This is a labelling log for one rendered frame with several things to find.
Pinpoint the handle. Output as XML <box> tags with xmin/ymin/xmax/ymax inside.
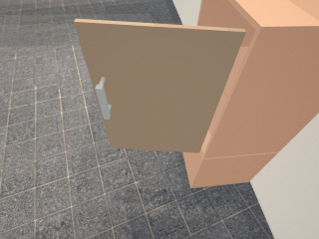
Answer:
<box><xmin>95</xmin><ymin>77</ymin><xmax>112</xmax><ymax>120</ymax></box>

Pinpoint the cupboard door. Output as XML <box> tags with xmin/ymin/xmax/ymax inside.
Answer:
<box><xmin>74</xmin><ymin>18</ymin><xmax>246</xmax><ymax>153</ymax></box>

